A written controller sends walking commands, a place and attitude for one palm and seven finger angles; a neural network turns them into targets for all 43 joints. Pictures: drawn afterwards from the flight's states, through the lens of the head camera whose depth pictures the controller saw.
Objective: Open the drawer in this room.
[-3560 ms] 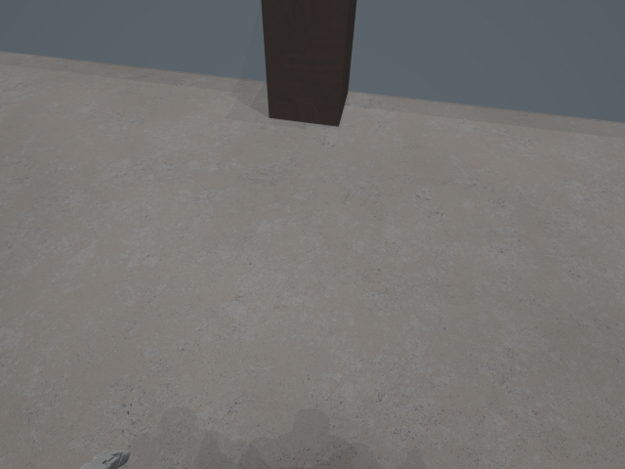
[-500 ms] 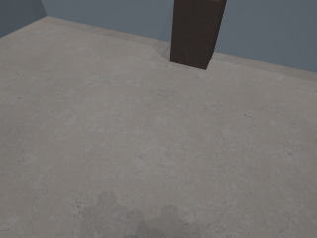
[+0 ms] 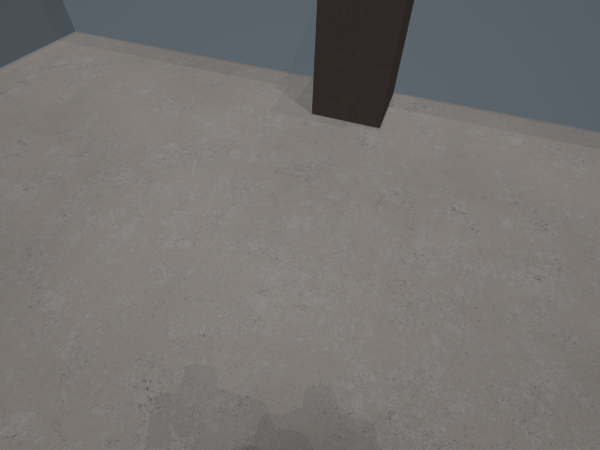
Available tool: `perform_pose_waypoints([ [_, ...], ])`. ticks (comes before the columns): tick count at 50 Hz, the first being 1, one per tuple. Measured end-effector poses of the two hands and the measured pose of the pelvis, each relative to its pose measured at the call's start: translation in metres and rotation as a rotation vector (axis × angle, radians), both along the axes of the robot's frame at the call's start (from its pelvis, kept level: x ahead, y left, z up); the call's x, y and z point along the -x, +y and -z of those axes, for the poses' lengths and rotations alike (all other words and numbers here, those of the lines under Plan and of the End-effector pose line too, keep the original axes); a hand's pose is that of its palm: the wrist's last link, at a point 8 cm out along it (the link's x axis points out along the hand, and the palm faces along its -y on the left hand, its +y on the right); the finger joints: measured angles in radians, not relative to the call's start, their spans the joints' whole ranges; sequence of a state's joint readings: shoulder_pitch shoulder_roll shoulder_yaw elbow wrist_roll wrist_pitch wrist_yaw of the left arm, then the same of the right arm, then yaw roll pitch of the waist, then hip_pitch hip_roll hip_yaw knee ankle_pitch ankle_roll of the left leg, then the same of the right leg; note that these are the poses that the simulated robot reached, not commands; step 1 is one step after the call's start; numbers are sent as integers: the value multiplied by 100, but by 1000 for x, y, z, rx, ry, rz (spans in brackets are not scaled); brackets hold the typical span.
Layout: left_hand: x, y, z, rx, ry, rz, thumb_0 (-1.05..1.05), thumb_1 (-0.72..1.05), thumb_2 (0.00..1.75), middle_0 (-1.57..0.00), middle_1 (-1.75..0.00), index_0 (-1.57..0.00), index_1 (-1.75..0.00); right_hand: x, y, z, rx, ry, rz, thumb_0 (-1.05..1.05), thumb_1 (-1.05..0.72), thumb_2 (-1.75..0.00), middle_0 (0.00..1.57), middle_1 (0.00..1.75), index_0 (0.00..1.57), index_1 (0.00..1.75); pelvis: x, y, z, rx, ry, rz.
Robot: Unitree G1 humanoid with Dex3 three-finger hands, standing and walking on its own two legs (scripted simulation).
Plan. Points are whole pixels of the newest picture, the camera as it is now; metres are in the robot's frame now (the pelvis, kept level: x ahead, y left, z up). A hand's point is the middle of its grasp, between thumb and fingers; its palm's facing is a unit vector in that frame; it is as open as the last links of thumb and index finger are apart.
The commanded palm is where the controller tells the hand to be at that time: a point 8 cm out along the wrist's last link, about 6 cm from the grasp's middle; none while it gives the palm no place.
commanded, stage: stand and wait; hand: left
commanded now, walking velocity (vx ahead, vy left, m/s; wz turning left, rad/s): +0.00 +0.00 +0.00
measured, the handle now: out of the picture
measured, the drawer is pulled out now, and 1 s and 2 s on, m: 0.00 0.00 0.00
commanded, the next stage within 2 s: turn or walk to find it in 0.06 s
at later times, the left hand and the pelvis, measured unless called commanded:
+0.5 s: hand out of the picture +0.02 +0.21 -0.19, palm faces +0.14 -0.97 -0.21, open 7.3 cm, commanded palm none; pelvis -0.01 +0.01 -0.01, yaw +7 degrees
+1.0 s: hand out of the picture +0.00 +0.14 -0.16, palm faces +0.30 -0.92 -0.25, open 7.3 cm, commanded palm none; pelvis +0.01 -0.06 +0.00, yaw +17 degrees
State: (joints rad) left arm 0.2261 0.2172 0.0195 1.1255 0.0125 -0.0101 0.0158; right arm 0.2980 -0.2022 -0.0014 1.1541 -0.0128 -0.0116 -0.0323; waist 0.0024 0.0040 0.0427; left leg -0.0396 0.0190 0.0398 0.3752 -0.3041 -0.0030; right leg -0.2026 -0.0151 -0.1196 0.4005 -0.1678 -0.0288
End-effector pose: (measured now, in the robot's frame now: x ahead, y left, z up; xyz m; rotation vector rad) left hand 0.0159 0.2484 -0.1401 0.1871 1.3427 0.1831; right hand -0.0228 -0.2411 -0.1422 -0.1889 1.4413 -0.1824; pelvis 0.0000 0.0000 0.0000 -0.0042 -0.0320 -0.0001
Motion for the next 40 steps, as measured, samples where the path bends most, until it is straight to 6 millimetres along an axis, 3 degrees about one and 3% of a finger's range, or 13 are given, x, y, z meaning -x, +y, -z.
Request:
perform_pose_waypoints([
  [12, -20, 10, -2, -27, -58, -14, 1, 91, 90, -20, -30, -20, -30, -39, -8, 0, 17, -65, -57, 0, -91, -90, 20, 30, 20, 30, 0, 1, 3, -2, 17, -33],
  [23, 4, 8, 19, 26, -37, -99, 1, 91, 90, -20, -30, -20, -30, -58, 23, 7, -17, -71, -120, 0, -91, -90, 20, 30, 20, 30, 7, 12, 14, 4, 41, -104],
  [28, 5, 9, 12, 8, -37, -143, 1, 91, 90, -20, -30, -20, -30, -61, 27, 3, -26, -66, -146, 0, -90, -90, 21, 30, 20, 30, 6, 6, 9, 6, 60, -163],
  [33, -7, 3, -5, -25, -100, -181, 1, 91, 90, -20, -30, -20, -30, -67, 10, 3, -30, -28, -191, 0, -90, -90, 21, 30, 20, 30, 4, -8, 3, 11, 76, -218],
  [40, -16, -27, -16, -77, -162, -177, 1, 91, 90, -20, -30, -20, -30, -94, -33, 21, -37, -61, -202, 0, -90, -90, 21, 30, 20, 30, -7, -37, 10, -12, 45, -252],
])
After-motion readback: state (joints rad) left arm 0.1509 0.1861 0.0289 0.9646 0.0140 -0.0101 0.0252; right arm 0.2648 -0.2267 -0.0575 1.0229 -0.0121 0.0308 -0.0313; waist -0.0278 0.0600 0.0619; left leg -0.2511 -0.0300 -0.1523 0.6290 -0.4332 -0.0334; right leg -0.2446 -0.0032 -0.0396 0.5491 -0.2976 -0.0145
